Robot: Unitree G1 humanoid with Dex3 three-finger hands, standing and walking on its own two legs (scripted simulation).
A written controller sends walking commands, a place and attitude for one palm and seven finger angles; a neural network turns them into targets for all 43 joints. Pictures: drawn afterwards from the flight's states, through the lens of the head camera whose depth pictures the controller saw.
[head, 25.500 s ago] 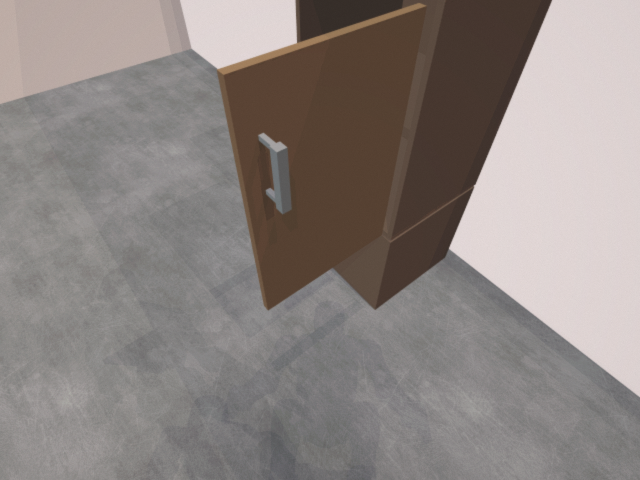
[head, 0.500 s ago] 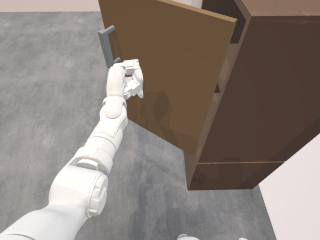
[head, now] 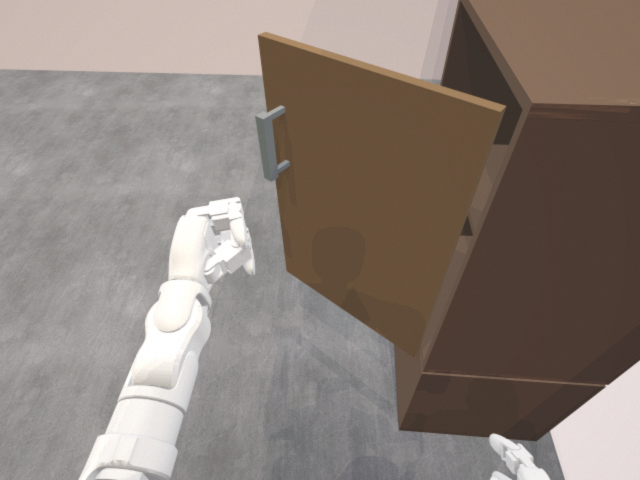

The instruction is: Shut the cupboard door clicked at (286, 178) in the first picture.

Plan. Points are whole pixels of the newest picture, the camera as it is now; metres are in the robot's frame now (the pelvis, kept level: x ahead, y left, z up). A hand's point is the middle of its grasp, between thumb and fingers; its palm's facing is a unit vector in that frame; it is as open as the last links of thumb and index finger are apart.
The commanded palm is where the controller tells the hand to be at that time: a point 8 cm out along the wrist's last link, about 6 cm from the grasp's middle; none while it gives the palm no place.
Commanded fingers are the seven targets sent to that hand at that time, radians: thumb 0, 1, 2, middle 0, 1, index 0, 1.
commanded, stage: draw the hand back to the body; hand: left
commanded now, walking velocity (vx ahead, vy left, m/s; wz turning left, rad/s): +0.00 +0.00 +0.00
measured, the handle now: (275, 143) +0.65 +0.11 +0.09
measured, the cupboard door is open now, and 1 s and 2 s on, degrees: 55 55 55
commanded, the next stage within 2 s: step back with the hand held close in 1.12 s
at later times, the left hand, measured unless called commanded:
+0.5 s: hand (107, 304) +0.25 +0.22 +0.17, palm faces +0.29 -0.91 -0.30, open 4.3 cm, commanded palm +0.20 +0.27 +0.17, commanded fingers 0.00 0.90 0.90 -0.50 -0.63 -0.50 -0.63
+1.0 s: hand (10, 357) +0.19 +0.29 +0.16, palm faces +0.48 -0.80 -0.37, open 7.3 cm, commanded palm +0.14 +0.32 +0.19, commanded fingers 0.00 0.90 0.90 -0.20 -0.30 -0.20 -0.30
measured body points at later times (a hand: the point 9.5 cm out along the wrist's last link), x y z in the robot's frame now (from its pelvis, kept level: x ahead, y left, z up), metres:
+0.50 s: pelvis +0.02 +0.01 +0.02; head +0.00 -0.02 +0.47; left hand +0.23 +0.27 +0.18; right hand +0.21 -0.19 -0.08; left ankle -0.01 +0.08 -0.72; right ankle +0.00 -0.09 -0.72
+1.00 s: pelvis +0.01 +0.01 +0.02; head +0.00 -0.01 +0.47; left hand +0.16 +0.32 +0.18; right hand +0.22 -0.20 -0.06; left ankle -0.01 +0.08 -0.72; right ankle +0.00 -0.09 -0.72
